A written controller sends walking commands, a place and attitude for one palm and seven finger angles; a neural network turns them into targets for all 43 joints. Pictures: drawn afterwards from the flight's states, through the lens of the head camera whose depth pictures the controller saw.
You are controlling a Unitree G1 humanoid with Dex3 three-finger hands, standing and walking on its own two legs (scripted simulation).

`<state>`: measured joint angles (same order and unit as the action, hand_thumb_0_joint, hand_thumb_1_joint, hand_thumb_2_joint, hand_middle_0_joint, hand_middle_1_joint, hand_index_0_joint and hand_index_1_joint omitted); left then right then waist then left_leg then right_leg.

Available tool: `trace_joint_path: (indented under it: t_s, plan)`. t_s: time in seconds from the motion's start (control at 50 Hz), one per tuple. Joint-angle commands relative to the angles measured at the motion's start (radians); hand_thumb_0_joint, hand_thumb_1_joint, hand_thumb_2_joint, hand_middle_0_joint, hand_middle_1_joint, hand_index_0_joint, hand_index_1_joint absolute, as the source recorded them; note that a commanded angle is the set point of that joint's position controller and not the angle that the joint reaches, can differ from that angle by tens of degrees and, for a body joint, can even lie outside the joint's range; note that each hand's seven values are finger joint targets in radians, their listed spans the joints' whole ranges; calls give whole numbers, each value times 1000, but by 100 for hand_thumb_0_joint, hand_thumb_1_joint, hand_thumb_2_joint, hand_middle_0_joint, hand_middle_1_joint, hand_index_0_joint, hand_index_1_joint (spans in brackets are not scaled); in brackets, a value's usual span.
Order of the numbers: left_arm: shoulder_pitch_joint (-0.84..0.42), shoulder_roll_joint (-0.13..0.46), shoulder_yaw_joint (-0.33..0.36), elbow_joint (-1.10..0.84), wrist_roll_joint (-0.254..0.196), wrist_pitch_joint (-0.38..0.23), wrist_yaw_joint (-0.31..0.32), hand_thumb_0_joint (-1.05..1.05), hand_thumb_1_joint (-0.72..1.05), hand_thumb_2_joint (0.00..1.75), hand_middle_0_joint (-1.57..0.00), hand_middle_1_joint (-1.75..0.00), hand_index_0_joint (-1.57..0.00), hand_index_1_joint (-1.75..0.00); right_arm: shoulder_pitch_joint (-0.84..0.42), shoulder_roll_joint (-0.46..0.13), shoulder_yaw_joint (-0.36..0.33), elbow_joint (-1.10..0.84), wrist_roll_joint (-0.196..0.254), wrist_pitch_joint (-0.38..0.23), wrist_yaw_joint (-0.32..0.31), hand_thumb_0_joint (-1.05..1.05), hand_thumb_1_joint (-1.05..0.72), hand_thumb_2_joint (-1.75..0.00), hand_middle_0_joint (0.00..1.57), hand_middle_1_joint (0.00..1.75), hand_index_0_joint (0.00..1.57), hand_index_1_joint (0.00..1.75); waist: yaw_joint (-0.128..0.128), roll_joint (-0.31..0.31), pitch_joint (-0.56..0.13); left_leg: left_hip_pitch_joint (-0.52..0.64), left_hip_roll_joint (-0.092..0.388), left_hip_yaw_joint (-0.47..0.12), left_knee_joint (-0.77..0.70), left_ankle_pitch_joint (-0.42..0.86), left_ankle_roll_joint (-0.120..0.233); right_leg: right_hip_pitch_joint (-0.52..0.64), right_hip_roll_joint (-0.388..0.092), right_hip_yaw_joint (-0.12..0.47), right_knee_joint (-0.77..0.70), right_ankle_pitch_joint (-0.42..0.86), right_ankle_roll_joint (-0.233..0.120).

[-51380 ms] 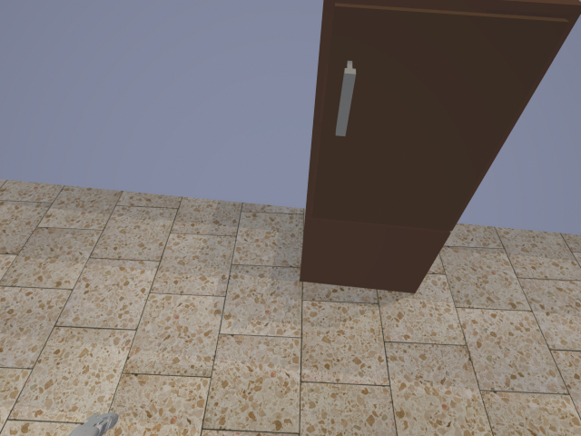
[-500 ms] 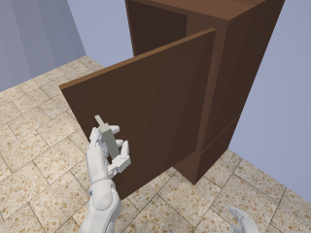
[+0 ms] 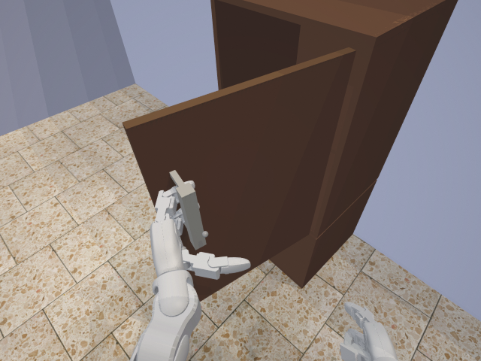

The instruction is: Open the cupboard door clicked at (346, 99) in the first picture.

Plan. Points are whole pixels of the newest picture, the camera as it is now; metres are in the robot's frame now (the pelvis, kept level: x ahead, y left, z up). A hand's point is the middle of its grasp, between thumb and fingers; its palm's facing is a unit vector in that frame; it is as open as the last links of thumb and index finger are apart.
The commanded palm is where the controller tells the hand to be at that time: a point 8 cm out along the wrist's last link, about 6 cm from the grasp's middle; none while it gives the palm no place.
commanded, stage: open thumb and fingers to let go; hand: left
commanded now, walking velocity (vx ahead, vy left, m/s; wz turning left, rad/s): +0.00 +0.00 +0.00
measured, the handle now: (187, 210) +0.34 +0.12 +0.09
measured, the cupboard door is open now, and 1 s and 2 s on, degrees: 79 79 79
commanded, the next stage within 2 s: slide the hand sideways off the handle in 0.10 s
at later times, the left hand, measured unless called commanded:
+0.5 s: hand (193, 251) +0.26 +0.09 +0.09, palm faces -0.17 -0.99 +0.03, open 16.4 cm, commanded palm +0.23 +0.14 +0.09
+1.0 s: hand (165, 274) +0.23 +0.13 +0.08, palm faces -0.05 -1.00 -0.04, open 16.3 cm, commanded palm +0.20 +0.19 +0.09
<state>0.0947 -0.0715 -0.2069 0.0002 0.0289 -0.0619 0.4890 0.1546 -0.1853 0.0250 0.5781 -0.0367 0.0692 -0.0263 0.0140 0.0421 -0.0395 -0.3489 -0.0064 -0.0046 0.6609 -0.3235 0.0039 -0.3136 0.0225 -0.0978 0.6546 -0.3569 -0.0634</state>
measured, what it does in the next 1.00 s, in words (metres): stands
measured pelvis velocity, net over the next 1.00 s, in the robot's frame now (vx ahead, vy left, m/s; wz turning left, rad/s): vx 0.00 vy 0.02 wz -0.02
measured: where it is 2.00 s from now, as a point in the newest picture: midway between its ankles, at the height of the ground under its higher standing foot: outside the picture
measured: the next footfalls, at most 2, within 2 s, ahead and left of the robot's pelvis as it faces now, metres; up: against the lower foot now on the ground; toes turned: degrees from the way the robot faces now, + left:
none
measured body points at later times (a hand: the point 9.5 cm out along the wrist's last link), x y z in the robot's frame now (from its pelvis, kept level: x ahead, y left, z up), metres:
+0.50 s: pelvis -0.01 +0.04 +0.00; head -0.01 +0.03 +0.45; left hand +0.26 +0.15 +0.09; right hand +0.17 -0.17 -0.09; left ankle +0.01 +0.12 -0.72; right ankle +0.00 -0.07 -0.72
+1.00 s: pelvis +0.00 +0.02 -0.01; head +0.00 +0.00 +0.44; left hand +0.22 +0.18 +0.09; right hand +0.19 -0.19 -0.08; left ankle +0.02 +0.12 -0.72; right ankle +0.00 -0.07 -0.72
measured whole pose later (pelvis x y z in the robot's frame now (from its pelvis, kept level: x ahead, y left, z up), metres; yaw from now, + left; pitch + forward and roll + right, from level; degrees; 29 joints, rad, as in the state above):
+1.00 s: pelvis +0.00 +0.02 -0.01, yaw -1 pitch +2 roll +0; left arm 0.38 0.15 -0.09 -0.25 -0.12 -0.11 -0.03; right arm 0.23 -0.21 0.06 0.49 0.02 -0.04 -0.02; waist 0.02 0.04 -0.04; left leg -0.39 -0.01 0.02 0.73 -0.37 0.03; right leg -0.36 0.02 -0.07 0.71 -0.38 -0.04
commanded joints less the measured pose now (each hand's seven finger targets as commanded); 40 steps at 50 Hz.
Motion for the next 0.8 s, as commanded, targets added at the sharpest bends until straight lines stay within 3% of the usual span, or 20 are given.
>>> trace_joint_path:
  t_s: [0.0, 0.06, 0.16, 0.18, 0.2, 0.22, 0.26, 0.3, 0.34, 0.36, 0.4, 0.44, 0.5, 0.56, 0.62, 0.68, 0.78]
  plan:
    - [-206, -32, 18, -220, 16, -36, 23, 0, -50, 30, -18, -45, -18, -45, -120, -78, -24, -167, -3, -38, -6, 0, -90, -90, 20, 30, 20, 30, 10, -106, -175, 88, -5, -12, -56, 183, 24, 33, -48, 79, -128, 245, 34]
    - [-210, -67, -13, -238, 26, -20, 43, 0, -50, 30, -15, -30, -15, -30, -132, -77, -23, -176, -2, -27, 3, 0, -90, -90, 20, 30, 20, 30, 9, -88, -165, 87, 3, -17, -61, 186, 20, 12, -36, 58, -109, 218, 25]
    - [-266, -92, -32, -214, 54, 12, 81, 0, -50, 30, -15, -30, -15, -30, -142, -79, -23, -171, -2, -10, 11, 0, -90, -90, 20, 30, 20, 30, 1, -112, -145, 75, 12, -34, -61, 163, 15, -21, -26, 41, -96, 151, 17]
    - [-272, -104, -44, -223, 60, 17, 86, 0, -50, 30, -15, -30, -15, -30, -148, -80, -25, -173, -2, -8, 14, 0, -90, -90, 20, 30, 20, 30, 4, -87, -155, 77, 14, -35, -59, 169, 14, -26, -24, 37, -86, 152, 14]
    - [-281, -21, -223, -182, 131, -32, -118, 0, -50, 30, -15, -30, -15, -30, -77, -116, -19, -142, -7, -9, 22, 0, -90, -90, 20, 30, 20, 30, -89, -149, -77, 98, 9, -40, -60, 181, 25, -79, -27, 64, -73, 210, 27]
    - [-320, 80, -115, -259, 93, -83, -227, 0, -50, 30, -15, -30, -15, -30, -57, -111, -32, -167, 10, -12, 12, 0, -90, -90, 20, 30, 20, 30, -45, -84, -179, 109, 10, -35, -59, 202, 24, -47, -28, 67, -50, 242, 18]
    - [-314, 102, -131, -285, 68, -128, -351, 0, -50, 30, -15, -30, -15, -30, -53, -105, -24, -188, 18, -21, -4, 0, -90, -90, 20, 30, 20, 30, -30, -16, -239, 140, 6, -33, -51, 238, 27, -24, -30, 70, -33, 282, 10]
    - [-304, 70, -173, -266, 0, -136, -478, 0, -50, 30, -15, -30, -15, -30, -45, -107, -17, -199, 40, -46, -7, 0, -90, -90, 20, 30, 20, 30, -49, -4, -212, 156, 15, -48, -55, 226, 21, -50, -24, 58, -34, 251, 10]
    - [-300, 46, -140, -249, -98, -113, -538, 0, -50, 30, -15, -30, -15, -30, -66, -108, -6, -218, 59, -74, -16, 0, -90, -90, 20, 30, 20, 30, -44, -33, -164, 131, 19, -67, -77, 143, 17, -68, -12, 37, -52, 165, 14]
    - [-276, 52, -98, -247, -139, -98, -538, 0, -50, 30, -15, -30, -15, -30, -75, -110, -5, -223, 63, -88, -21, 0, -90, -90, 20, 30, 20, 30, -34, -76, -156, 120, 21, -77, -89, 112, 14, -63, -7, 27, -60, 136, 16]
    - [-210, 51, -52, -249, -178, -71, -516, 0, -50, 30, -15, -30, -15, -30, -93, -114, -1, -232, 70, -111, -18, 0, -90, -90, 20, 30, 20, 30, -7, -74, -138, 99, 20, -82, -110, 66, 7, -58, -6, 17, -64, 93, 18]
    - [-191, 47, -36, -271, -165, -58, -472, 0, -50, 30, -15, -30, -15, -30, -90, -113, -2, -231, 67, -122, -9, 0, -90, -90, 20, 30, 20, 30, -4, -90, -127, 94, 25, -89, -120, 58, 1, -73, -7, 11, -54, 86, 22]
    - [-110, 120, 20, -308, -104, -57, -410, 0, -50, 30, -15, -30, -15, -30, -68, -117, -8, -236, 55, -126, 10, 0, -90, -90, 20, 30, 20, 30, 22, -72, -146, 85, 26, -78, -117, 94, -6, -55, -10, 20, -40, 100, 15]
    - [-47, 121, 5, -360, -69, -67, -394, 0, -50, 30, -15, -30, -15, -30, -66, -111, -8, -255, 50, -121, 26, 0, -90, -90, 20, 30, 20, 30, 19, -58, -131, 77, 30, -60, -107, 109, -5, -59, -11, 26, -35, 105, 14]
    - [-63, 168, 43, -389, -60, -69, -391, 0, -50, 30, -15, -30, -15, -30, -75, -112, -3, -258, 46, -113, 24, 0, -90, -90, 20, 30, 20, 30, 14, -33, -109, 60, 27, -52, -103, 79, 2, -62, -10, 36, -44, 87, 11]
    - [-74, 168, 45, -420, -79, -77, -406, 0, -50, 30, -15, -30, -15, -30, -76, -111, 1, -262, 46, -118, 15, 0, -90, -90, 20, 30, 20, 30, 3, -23, -110, 62, 25, -51, -98, 60, 6, -68, -7, 36, -47, 74, 13]
    - [41, 195, 92, -474, -133, -100, -456, 0, -50, 30, -15, -30, -15, -30, -63, -115, -3, -258, 51, -148, 7, 0, -90, -90, 20, 30, 20, 30, 10, -32, -157, 70, 19, -37, -75, 108, 12, -37, -2, 43, -52, 134, 18]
